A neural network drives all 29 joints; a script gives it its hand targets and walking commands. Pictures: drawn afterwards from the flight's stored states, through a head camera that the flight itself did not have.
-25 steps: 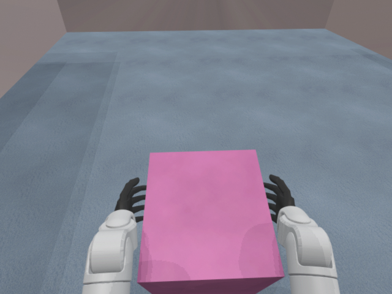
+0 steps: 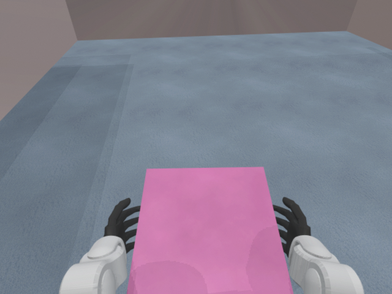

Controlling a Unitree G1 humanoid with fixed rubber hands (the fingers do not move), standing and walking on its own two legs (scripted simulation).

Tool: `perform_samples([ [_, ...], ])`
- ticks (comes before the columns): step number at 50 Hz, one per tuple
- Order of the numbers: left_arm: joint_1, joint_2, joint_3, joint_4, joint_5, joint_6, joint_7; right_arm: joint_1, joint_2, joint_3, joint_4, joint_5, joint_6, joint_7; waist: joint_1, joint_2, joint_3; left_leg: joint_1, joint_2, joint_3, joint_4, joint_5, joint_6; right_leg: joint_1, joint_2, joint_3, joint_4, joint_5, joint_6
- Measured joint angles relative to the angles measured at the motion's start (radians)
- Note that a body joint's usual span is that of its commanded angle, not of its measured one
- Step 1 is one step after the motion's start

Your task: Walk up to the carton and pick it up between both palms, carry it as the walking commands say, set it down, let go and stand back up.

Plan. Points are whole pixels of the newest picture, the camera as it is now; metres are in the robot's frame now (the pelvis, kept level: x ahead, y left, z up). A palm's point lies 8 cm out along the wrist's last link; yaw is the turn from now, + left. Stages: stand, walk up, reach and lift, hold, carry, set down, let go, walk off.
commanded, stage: carry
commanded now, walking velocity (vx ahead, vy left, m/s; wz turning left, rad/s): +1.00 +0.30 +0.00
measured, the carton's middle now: (206, 252) +0.23 +0.00 +0.04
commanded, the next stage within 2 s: none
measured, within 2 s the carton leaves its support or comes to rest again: neither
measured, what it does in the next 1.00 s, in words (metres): walks ahead: right foot, then left foot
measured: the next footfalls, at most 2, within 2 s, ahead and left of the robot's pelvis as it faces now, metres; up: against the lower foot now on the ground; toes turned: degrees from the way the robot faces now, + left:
right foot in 0.38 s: +0.43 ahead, -0.01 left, +0.00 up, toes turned -11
left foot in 0.82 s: +0.77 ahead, +0.31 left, +0.00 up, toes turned +13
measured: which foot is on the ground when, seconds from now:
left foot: down 0.00-0.38, up 0.40-0.80, down 0.82-1.00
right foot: down 0.00-0.04, up 0.06-0.36, down 0.38-0.86, up 0.88-1.00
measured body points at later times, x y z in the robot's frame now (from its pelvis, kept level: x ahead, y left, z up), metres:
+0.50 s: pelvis +0.35 +0.07 +0.01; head +0.30 +0.04 +0.46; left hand +0.57 +0.24 +0.11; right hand +0.60 -0.07 +0.10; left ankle +0.21 +0.18 -0.62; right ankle +0.39 +0.00 -0.71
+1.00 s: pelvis +0.72 +0.22 +0.03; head +0.71 +0.21 +0.48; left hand +0.96 +0.36 +0.10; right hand +0.95 +0.05 +0.10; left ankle +0.73 +0.30 -0.71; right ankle +0.63 +0.07 -0.62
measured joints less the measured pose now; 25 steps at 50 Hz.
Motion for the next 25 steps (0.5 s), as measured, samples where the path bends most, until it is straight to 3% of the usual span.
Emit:
perform_samples([
  [1, -0.004, 0.001, 0.01, -0.003, 0.001, 0.001, 0.0, -0.008, -0.001, 0.007, 0.015, 0.002, -0.009, 0.0, -0.011, -0.028, 0.005, 0.008, -0.027, 0.026, 0.04, 0.007, 0.008, -0.003, -0.045, 0.015, 0.065, -0.026, -0.004],
  [2, -0.007, 0.001, 0.022, 0.002, 0.005, 0.003, -0.001, -0.019, -0.002, 0.015, 0.042, 0.001, -0.017, -0.001, -0.024, -0.048, 0.006, 0.017, -0.05, 0.05, 0.079, -0.041, 0.017, -0.04, -0.082, 0.044, 0.176, 0.031, -0.023],
  [3, -0.01, 0.002, 0.032, 0.015, 0.01, 0.003, -0.004, -0.034, -0.003, 0.02, 0.07, -0.002, -0.021, -0.002, -0.04, -0.037, 0.007, 0.023, -0.054, 0.054, 0.108, -0.101, 0.026, -0.107, -0.081, 0.088, 0.336, 0.069, -0.039],
  [5, -0.018, 0.003, 0.044, 0.04, 0.02, 0.007, -0.012, -0.04, -0.003, 0.026, 0.107, -0.008, -0.028, -0.003, -0.052, 0.003, 0.014, 0.054, -0.044, 0.052, 0.114, -0.169, 0.038, -0.265, -0.021, 0.16, 0.634, 0.092, -0.066],
  [7, -0.02, 0.003, 0.045, 0.054, 0.021, 0.014, -0.018, -0.019, -0.001, 0.03, 0.11, -0.013, -0.032, -0.004, -0.048, 0.019, 0.018, 0.11, -0.043, 0.059, 0.065, -0.183, 0.036, -0.405, 0.027, 0.163, 0.769, 0.109, -0.089],
  [9, -0.02, 0.002, 0.04, 0.056, 0.021, 0.012, -0.024, -0.003, 0.001, 0.031, 0.092, -0.017, -0.031, -0.006, -0.049, 0.016, 0.023, 0.177, -0.056, 0.062, -0.008, -0.186, 0.034, -0.505, 0.049, 0.122, 0.711, 0.139, -0.095],
  [13, -0.007, 0.0, 0.028, 0.037, 0.018, -0.026, -0.033, -0.008, 0.0, 0.029, 0.046, -0.019, -0.028, -0.008, -0.054, 0.013, 0.02, 0.313, -0.088, 0.064, -0.142, -0.201, 0.038, -0.602, 0.089, 0.019, 0.353, 0.175, -0.099],
  [18, -0.015, 0.001, 0.014, -0.005, 0.028, -0.033, -0.034, -0.025, -0.002, 0.021, 0.01, -0.012, -0.029, -0.003, -0.064, 0.043, 0.005, 0.473, -0.118, 0.035, -0.175, -0.304, 0.023, -0.576, 0.134, -0.089, 0.07, 0.381, -0.117],
  [20, -0.047, 0.004, 0.001, 0.019, 0.03, -0.036, -0.035, -0.031, -0.008, 0.005, -0.002, -0.014, -0.029, -0.002, -0.055, 0.073, -0.006, 0.442, -0.092, -0.004, 0.007, -0.384, 0.025, -0.55, 0.141, -0.112, 0.11, 0.413, -0.184],
  [21, -0.059, 0.005, -0.001, 0.045, 0.034, -0.039, -0.035, -0.04, -0.015, 0.001, 0.013, -0.017, -0.025, -0.001, -0.045, 0.082, -0.013, 0.388, -0.092, -0.045, 0.156, -0.36, 0.026, -0.545, 0.137, -0.123, 0.155, 0.37, -0.206],
  [23, -0.064, 0.005, 0.008, 0.085, 0.038, -0.028, -0.035, -0.06, -0.024, 0.004, 0.061, -0.022, -0.004, -0.001, -0.023, 0.085, -0.025, 0.26, -0.111, -0.117, 0.439, -0.272, 0.027, -0.51, 0.131, -0.13, 0.182, 0.292, -0.215],
  [25, -0.047, 0.004, 0.025, 0.105, 0.035, -0.012, -0.034, -0.065, -0.009, 0.004, 0.098, -0.033, 0.014, -0.002, -0.004, 0.084, -0.031, 0.151, -0.093, -0.146, 0.586, -0.188, 0.019, -0.451, 0.135, -0.133, 0.153, 0.261, -0.196],
])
